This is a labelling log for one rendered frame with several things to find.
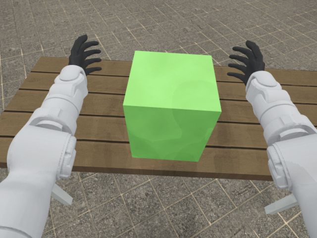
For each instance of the right robot hand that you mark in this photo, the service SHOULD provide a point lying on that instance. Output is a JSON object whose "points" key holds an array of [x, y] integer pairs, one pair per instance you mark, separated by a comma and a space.
{"points": [[254, 62]]}

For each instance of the left robot hand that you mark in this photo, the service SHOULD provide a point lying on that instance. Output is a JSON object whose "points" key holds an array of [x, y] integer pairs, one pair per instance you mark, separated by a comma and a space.
{"points": [[78, 54]]}

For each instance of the robot left forearm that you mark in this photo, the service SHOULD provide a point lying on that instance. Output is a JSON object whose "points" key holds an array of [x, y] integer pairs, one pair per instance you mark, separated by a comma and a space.
{"points": [[62, 105]]}

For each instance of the table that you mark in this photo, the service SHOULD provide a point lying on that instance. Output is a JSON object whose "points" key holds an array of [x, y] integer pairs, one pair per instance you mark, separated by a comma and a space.
{"points": [[236, 148]]}

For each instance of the robot left upper arm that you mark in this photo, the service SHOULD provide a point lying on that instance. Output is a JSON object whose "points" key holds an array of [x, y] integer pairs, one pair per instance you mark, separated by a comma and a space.
{"points": [[40, 157]]}

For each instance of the robot right forearm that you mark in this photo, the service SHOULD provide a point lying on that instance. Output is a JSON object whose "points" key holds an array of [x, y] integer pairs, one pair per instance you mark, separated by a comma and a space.
{"points": [[274, 109]]}

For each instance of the carton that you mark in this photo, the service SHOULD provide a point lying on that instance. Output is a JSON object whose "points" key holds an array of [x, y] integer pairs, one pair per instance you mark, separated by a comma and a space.
{"points": [[171, 105]]}

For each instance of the robot right upper arm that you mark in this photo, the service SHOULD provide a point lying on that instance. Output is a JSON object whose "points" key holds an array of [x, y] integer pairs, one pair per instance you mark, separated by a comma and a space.
{"points": [[293, 166]]}

